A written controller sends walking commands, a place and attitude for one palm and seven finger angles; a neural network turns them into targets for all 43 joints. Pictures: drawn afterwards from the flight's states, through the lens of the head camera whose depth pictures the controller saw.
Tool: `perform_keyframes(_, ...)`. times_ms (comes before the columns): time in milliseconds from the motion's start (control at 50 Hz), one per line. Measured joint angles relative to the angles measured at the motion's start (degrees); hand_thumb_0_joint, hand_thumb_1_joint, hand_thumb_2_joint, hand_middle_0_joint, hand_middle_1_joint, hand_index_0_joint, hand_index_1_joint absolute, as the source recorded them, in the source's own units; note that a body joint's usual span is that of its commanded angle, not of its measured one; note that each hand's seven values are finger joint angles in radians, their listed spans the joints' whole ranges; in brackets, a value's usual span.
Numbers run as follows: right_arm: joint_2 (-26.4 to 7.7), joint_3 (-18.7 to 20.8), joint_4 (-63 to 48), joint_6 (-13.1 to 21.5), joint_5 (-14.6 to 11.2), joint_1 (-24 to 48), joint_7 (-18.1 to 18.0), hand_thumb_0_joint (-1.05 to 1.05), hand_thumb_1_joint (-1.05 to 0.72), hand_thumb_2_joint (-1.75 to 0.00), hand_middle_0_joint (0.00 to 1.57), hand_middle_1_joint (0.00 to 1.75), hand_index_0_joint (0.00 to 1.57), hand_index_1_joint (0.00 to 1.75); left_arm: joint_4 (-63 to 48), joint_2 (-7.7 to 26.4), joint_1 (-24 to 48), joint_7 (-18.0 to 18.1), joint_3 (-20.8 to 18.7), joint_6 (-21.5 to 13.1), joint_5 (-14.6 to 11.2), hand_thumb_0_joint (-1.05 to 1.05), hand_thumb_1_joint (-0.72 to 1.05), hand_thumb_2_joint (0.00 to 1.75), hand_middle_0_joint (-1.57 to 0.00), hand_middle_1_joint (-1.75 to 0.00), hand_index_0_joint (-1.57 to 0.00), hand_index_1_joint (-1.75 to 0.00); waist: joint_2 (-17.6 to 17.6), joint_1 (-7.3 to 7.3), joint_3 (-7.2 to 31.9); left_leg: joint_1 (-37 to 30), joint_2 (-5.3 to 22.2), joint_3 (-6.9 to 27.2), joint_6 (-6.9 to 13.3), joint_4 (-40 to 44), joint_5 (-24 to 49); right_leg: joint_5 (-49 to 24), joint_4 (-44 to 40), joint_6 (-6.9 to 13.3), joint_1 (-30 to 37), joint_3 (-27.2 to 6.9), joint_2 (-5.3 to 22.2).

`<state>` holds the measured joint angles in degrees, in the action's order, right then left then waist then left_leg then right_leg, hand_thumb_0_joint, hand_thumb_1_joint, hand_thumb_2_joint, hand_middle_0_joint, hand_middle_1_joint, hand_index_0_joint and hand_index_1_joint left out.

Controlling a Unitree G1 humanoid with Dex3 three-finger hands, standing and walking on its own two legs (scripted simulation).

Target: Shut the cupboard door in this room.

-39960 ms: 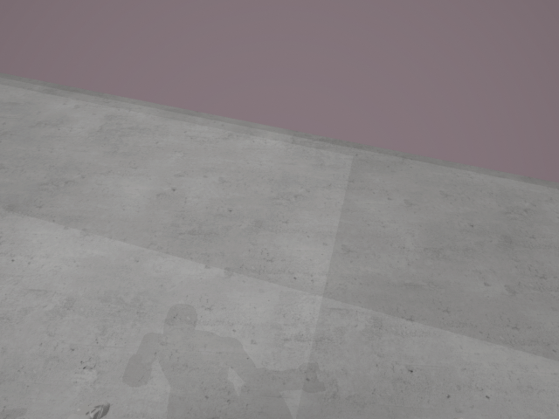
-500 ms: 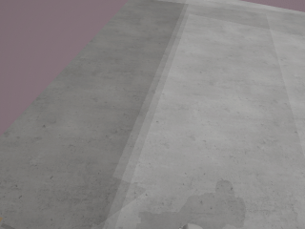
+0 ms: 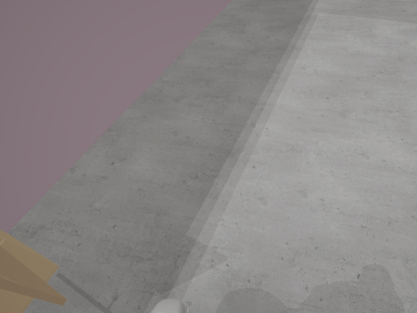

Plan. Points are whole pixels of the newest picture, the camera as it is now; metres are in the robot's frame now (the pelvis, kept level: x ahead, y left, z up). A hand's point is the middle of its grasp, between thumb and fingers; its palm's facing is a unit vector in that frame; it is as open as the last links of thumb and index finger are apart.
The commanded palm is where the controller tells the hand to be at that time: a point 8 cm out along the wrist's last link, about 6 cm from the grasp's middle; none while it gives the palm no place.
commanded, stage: turn or walk to find it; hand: left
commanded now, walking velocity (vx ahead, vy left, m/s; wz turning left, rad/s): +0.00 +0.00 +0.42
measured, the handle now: out of the picture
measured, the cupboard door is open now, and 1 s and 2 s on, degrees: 87 87 87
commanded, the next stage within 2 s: stand and wait in 0.46 s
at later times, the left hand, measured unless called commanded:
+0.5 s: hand out of the picture +0.01 +0.27 -0.18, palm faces +0.27 -0.94 -0.23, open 7.4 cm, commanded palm none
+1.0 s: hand out of the picture +0.02 +0.20 -0.17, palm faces +0.32 -0.92 -0.23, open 7.3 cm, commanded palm none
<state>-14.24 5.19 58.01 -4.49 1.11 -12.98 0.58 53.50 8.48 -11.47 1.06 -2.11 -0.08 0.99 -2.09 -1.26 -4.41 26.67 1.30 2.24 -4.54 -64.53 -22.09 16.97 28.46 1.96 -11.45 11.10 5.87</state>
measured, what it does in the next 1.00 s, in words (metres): steps on the spot, turning left: left foot, then right foot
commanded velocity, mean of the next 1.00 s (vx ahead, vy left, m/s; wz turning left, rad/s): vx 0.00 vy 0.00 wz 0.25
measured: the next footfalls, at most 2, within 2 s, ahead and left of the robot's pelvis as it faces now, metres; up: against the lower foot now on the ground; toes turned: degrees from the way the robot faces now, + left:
left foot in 0.24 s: +0.01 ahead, +0.15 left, +0.00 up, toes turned +12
right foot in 0.70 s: +0.09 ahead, -0.08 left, +0.00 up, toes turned +8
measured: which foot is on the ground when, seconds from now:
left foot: up 0.00-0.22, down 0.24-0.72, up 0.74-1.00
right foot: down 0.00-0.24, up 0.26-0.68, down 0.70-1.00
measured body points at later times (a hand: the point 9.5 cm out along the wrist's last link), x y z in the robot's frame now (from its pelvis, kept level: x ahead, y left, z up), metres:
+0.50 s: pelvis +0.00 +0.05 +0.00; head +0.03 +0.08 +0.45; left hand -0.01 +0.32 -0.16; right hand +0.15 -0.16 -0.13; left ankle -0.03 +0.14 -0.74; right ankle +0.01 -0.11 -0.66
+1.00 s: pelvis +0.02 +0.00 +0.00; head +0.05 +0.00 +0.45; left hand +0.00 +0.25 -0.15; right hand +0.10 -0.22 -0.17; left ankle -0.05 +0.13 -0.71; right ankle +0.05 -0.09 -0.74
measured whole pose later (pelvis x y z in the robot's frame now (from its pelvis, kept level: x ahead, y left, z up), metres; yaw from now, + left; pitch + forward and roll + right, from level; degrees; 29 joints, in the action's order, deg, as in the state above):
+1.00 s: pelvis +0.02 +0.00 +0.00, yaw +16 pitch -1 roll +1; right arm -10.2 3.1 62.5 -2.7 0.4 -13.6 -0.9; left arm 59.1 9.1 -11.4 1.2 -2.3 -0.3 1.1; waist -1.0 0.1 -4.2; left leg 16.9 1.6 -0.3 -2.6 -45.1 -27.2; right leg 15.0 27.6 2.0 -11.7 8.0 2.9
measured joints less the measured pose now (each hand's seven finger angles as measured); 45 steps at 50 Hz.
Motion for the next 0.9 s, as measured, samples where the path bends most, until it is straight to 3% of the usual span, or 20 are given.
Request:
perform_keyframes(180, 0.7, -1.3, -1.2, 0.6, -0.6, 5.1, 0.0, 0.00, -0.91, -0.90, 0.19, 0.30, 0.20, 0.29, 1.9, 2.8, -3.2, -0.3, -1.1, 0.4, 0.6, 0.01, 0.91, 0.90, -0.21, -0.30, -0.20, -0.30, 2.5, 2.93, -1.2, -7.0, 0.6, -4.6, 0.6, 19.1, -3.3, 1.8, 2.9, -1.6, -0.6, 4.4, 2.4)
perform_keyframes(240, 1.0, -1.8, -2.7, 1.9, -0.6, 6.4, 0.1, 0.00, -0.91, -0.90, 0.19, 0.30, 0.20, 0.29, 2.8, 4.4, -4.4, -0.3, -1.6, 1.0, 0.3, 0.01, 0.91, 0.90, -0.21, -0.30, -0.20, -0.30, 3.3, 3.29, -0.8, -11.6, 0.1, -6.6, 2.1, 30.3, 3.6, 4.0, 7.1, -3.0, -2.0, 5.9, 3.5)
perform_keyframes(280, 2.0, -2.0, -3.3, 2.8, -0.4, 7.2, 0.0, 0.00, -0.91, -0.90, 0.19, 0.30, 0.20, 0.29, 3.6, 5.8, -4.3, -0.2, -2.1, 2.2, -0.1, 0.01, 0.91, 0.90, -0.21, -0.30, -0.20, -0.30, 5.2, 3.55, -1.1, -11.4, -1.1, -6.7, 5.2, 29.9, 2.9, 9.2, 14.5, -4.5, -5.0, 2.5, 4.2)
perform_keyframes(320, 2.7, -2.5, -3.8, 3.3, -0.3, 7.4, -0.2, 0.00, -0.91, -0.89, 0.19, 0.30, 0.20, 0.29, 4.3, 6.5, -4.0, 0.1, -2.2, 3.4, -0.2, 0.01, 0.91, 0.90, -0.20, -0.30, -0.20, -0.30, 5.5, 3.88, -0.9, -12.0, -1.1, -6.3, 6.4, 30.0, 2.2, 14.2, 23.6, -5.3, -8.4, -1.9, 2.5)
perform_keyframes(380, 3.3, -2.9, -4.0, 3.5, -0.1, 6.8, -1.1, 0.00, -0.91, -0.89, 0.20, 0.30, 0.20, 0.29, 4.8, 6.6, -2.7, -0.3, -2.3, 4.0, -0.2, 0.01, 0.91, 0.90, -0.20, -0.30, -0.20, -0.29, 4.5, 3.48, -0.1, -13.5, -1.0, -4.6, 6.6, 33.4, 4.0, 11.8, 31.9, -6.1, -12.3, -5.5, 0.9)
perform_keyframes(460, 3.8, -3.3, -3.6, 3.6, -0.3, 5.8, -1.3, 0.00, -0.91, -0.89, 0.20, 0.30, 0.21, 0.29, 3.4, 6.3, -0.7, -0.8, -2.1, 3.4, -0.3, 0.01, 0.91, 0.90, -0.20, -0.30, -0.20, -0.29, 3.9, 3.35, 0.2, -15.1, -1.5, -3.1, 6.9, 37.5, 6.5, 6.9, 34.7, -7.0, -15.0, -8.2, 0.6)
perform_keyframes(580, 4.7, -3.1, -2.7, 3.7, -0.1, 3.4, -1.4, 0.00, -0.91, -0.89, 0.20, 0.30, 0.21, 0.29, 2.1, 5.4, 1.8, -0.5, -1.5, 3.0, -0.3, 0.01, 0.91, 0.90, -0.20, -0.30, -0.20, -0.29, 3.2, 2.13, 0.4, -15.8, -2.2, -1.5, 6.4, 39.3, 7.4, 7.1, 26.9, -7.6, -13.6, -9.0, -0.3)
perform_keyframes(660, 4.3, -2.7, -1.2, 3.5, 0.1, 1.8, -1.5, 0.00, -0.91, -0.89, 0.20, 0.30, 0.21, 0.30, 2.1, 4.1, 2.8, -0.5, -0.7, 2.2, -0.6, 0.01, 0.91, 0.90, -0.20, -0.30, -0.20, -0.29, 2.2, 0.98, 0.5, -15.5, -2.3, -1.0, 5.3, 37.7, 6.3, 6.4, 14.9, -6.9, -8.8, -7.9, -1.8)
perform_keyframes(700, 4.1, -2.6, -0.3, 3.4, 0.0, 0.8, -1.6, 0.00, -0.91, -0.89, 0.20, 0.30, 0.21, 0.29, 2.3, 3.5, 2.6, -0.5, -0.2, 1.3, -0.6, 0.01, 0.91, 0.90, -0.20, -0.30, -0.20, -0.29, 2.1, 0.85, 0.9, -15.0, -2.6, -1.1, 4.5, 35.6, 5.0, 0.4, 5.8, -6.4, -4.8, -7.1, -2.3)
perform_keyframes(740, 3.3, -2.2, 0.8, 3.1, -0.5, 0.2, -1.6, 0.00, -0.91, -0.89, 0.20, 0.30, 0.21, 0.29, 3.1, 2.2, 2.4, -0.3, 0.3, 0.1, -0.3, 0.01, 0.91, 0.90, -0.20, -0.30, -0.20, -0.29, 0.3, 0.64, 1.0, -13.8, -1.9, -0.7, 3.6, 31.5, 1.5, -0.2, 4.0, -2.9, -3.5, -6.3, -3.3)
perform_keyframes(780, 2.8, -1.9, 1.4, 2.3, -0.6, -0.4, -1.8, 0.00, -0.91, -0.89, 0.20, 0.30, 0.21, 0.29, 3.6, 0.9, 2.1, -0.4, 1.0, -0.2, -0.1, 0.01, 0.91, 0.90, -0.20, -0.30, -0.20, -0.29, -0.8, -0.04, 1.0, -11.7, -2.0, -0.4, 3.4, 25.4, -4.7, 0.6, 4.3, -0.9, -2.9, -5.3, -3.3)
perform_keyframes(840, 2.7, -1.8, 2.8, 1.7, -0.4, -0.7, -1.8, 0.00, -0.91, -0.89, 0.20, 0.30, 0.20, 0.29, 4.2, -0.4, 1.5, -0.2, 1.1, -0.2, -0.1, 0.01, 0.91, 0.90, -0.20, -0.30, -0.20, -0.30, -0.8, 0.31, 0.8, -9.2, -1.6, -1.1, 3.1, 17.2, -6.0, -0.2, 2.2, -0.1, -1.5, -4.9, -3.1)
perform_keyframes(900, 3.1, -1.9, 3.8, 1.8, -0.5, -0.9, -1.6, 0.00, -0.91, -0.89, 0.19, 0.30, 0.20, 0.29, 4.7, -0.3, 1.0, 0.2, 0.5, -0.3, -0.1, 0.00, 0.93, 0.90, -0.21, -0.30, -0.20, -0.30, -0.3, 0.80, 0.7, -8.8, -0.4, -1.6, 2.7, 16.0, -4.8, -1.4, 0.1, 0.1, -0.5, -4.5, -3.3)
